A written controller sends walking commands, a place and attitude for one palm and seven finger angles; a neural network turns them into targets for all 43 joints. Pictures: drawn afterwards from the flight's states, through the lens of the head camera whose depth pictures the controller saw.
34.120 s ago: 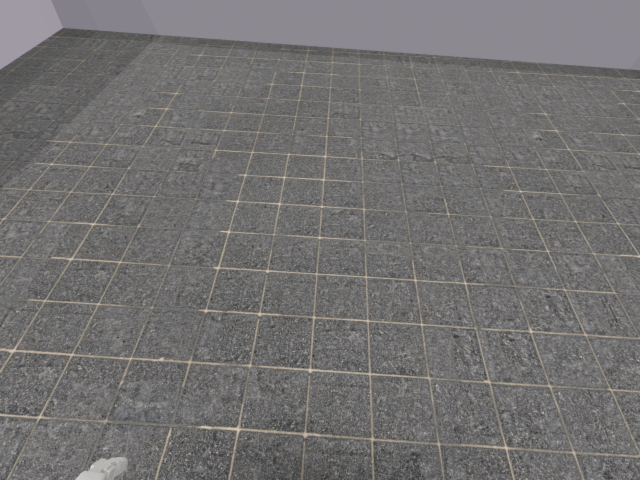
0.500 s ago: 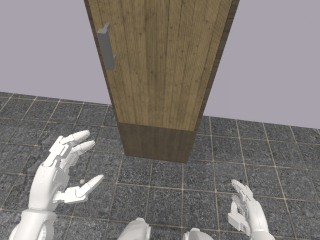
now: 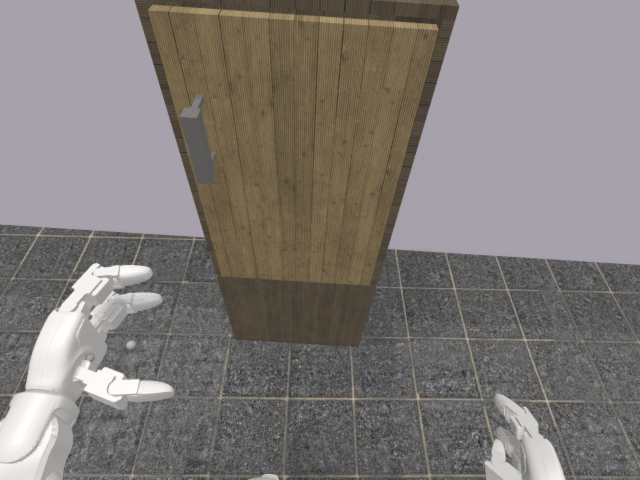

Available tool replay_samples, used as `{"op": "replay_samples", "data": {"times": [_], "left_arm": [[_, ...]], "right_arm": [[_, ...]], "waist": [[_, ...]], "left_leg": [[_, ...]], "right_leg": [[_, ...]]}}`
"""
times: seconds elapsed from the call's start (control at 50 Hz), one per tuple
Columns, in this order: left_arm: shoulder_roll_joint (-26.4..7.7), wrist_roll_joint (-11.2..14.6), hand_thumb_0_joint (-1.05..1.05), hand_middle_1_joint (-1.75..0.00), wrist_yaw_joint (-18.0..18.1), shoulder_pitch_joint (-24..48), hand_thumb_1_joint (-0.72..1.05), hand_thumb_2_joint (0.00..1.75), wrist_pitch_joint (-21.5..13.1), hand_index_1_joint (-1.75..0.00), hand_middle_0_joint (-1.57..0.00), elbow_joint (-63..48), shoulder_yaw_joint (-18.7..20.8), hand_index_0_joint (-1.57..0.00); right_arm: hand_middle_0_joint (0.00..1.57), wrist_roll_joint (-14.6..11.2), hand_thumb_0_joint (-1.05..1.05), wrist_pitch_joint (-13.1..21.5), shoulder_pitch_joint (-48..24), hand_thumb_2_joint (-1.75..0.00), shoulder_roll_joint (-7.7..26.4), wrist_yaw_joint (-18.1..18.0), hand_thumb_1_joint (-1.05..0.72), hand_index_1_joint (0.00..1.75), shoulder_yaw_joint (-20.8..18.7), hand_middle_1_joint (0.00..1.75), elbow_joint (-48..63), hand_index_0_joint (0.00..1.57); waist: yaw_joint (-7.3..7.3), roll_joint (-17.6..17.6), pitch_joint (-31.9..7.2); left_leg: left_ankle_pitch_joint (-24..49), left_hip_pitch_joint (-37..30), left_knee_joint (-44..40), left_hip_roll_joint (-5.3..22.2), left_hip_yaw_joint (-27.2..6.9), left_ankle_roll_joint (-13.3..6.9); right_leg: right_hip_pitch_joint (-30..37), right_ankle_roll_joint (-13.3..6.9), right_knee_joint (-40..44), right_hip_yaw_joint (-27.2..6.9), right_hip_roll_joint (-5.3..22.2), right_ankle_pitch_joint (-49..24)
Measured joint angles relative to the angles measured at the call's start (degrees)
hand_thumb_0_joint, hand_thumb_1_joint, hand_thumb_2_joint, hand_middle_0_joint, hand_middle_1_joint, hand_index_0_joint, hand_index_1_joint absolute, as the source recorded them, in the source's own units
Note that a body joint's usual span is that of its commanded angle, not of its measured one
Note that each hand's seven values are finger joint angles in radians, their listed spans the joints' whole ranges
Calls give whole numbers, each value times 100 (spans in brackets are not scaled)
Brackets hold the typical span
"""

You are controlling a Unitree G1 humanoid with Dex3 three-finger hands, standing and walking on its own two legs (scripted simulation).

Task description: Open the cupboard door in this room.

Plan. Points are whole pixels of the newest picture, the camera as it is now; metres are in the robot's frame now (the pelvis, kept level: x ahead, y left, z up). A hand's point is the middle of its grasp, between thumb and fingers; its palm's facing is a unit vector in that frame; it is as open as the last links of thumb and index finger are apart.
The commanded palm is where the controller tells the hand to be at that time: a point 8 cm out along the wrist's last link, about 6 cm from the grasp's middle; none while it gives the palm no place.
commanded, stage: raise the hand with hooked fingers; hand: left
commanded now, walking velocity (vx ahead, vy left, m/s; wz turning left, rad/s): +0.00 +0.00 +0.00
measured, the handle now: (202, 139) +0.56 +0.22 +0.10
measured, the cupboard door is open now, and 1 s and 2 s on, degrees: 0 0 0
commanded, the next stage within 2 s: move the hooked fingers beside the handle in 0.92 s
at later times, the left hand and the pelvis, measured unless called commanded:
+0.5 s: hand (81, 273) +0.30 +0.28 +0.12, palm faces +0.05 -1.00 -0.03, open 14.0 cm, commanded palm +0.26 +0.31 +0.12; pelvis +0.00 -0.01 +0.02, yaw +1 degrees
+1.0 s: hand (99, 282) +0.29 +0.26 +0.12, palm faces +0.04 -1.00 -0.03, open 14.0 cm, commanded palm +0.26 +0.30 +0.12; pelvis +0.00 -0.02 +0.02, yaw +0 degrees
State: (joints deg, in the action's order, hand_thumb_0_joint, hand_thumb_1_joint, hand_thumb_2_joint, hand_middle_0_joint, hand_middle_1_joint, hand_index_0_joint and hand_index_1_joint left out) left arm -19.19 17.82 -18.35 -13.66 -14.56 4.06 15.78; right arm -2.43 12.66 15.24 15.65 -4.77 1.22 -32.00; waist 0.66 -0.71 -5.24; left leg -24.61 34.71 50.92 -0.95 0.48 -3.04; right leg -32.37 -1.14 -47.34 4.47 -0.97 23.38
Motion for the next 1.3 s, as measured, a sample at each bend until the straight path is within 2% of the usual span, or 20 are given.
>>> {"op": "replay_samples", "data": {"times": [0.1,0.24,0.3,0.44,0.56,0.8,1.06,1.16,1.3], "left_arm": [[-117,105,-1,-112,5,425,-39,35,15,-112,-29,218,316,-29],[-325,96,-1,-118,-468,1053,-47,32,535,-118,-30,957,424,-29],[-391,126,-1,-119,-589,1232,-49,31,600,-119,-30,1156,544,-30],[-594,205,-2,-119,-779,1814,-50,30,495,-120,-30,1608,899,-30],[-702,208,-2,-120,-1039,1926,-50,30,729,-120,-30,1914,854,-29],[-469,102,-2,-120,-747,1747,-50,30,403,-120,-30,1728,916,-30],[-523,171,-2,-120,-887,1871,-50,30,502,-120,-30,1939,887,-30],[-593,93,-2,-120,-913,2187,-50,30,480,-120,-30,2284,905,-30],[-758,-11,-2,-120,-980,2779,-50,30,377,-120,-30,2843,934,-30]], "right_arm": [[20,-3,1,-3,-60,-90,-84,20,-90,29,102,30,51,20],[21,-36,1,-117,-121,-90,-101,-25,-90,30,257,30,9,20],[21,-23,1,-136,-103,-90,-116,-62,-90,30,291,30,-30,20],[21,-32,1,-161,13,-90,-72,-94,-90,30,300,30,-157,20],[21,-64,1,-191,96,-90,49,-71,-90,30,213,30,-133,20],[21,-18,1,-196,135,-90,25,-25,-90,30,166,30,-76,20],[21,-39,1,-178,31,-90,-32,-80,-90,30,251,30,-91,20],[21,-38,1,-205,-5,-90,-5,-102,-90,30,258,30,-136,20],[21,-41,1,-259,12,-90,45,-136,-90,30,235,30,-198,20]], "waist": [[-70,7,11],[-148,-100,79],[-155,-90,127],[-153,-32,195],[-88,-68,158],[-83,22,234],[-124,-63,206],[-126,-29,231],[-58,15,262]], "left_leg": [[76,-250,-217,-9,-35,12],[201,-472,-474,-32,-58,7],[251,-578,-590,-26,-46,16],[329,-756,-768,-1,-62,53],[390,-809,-896,5,-13,56],[416,-842,-925,37,6,97],[439,-870,-965,32,-4,118],[433,-797,-909,31,-38,131],[423,-658,-829,48,-56,139]], "right_leg": [[271,-5,238,26,-2,-75],[501,-6,496,43,11,-190],[595,-15,596,28,3,-237],[771,-52,776,35,-29,-316],[787,-55,863,-16,-35,-373],[788,-98,844,-37,-66,-383],[800,-115,845,-29,-63,-380],[739,-128,792,5,-61,-362],[615,-139,742,25,-77,-366]]}}
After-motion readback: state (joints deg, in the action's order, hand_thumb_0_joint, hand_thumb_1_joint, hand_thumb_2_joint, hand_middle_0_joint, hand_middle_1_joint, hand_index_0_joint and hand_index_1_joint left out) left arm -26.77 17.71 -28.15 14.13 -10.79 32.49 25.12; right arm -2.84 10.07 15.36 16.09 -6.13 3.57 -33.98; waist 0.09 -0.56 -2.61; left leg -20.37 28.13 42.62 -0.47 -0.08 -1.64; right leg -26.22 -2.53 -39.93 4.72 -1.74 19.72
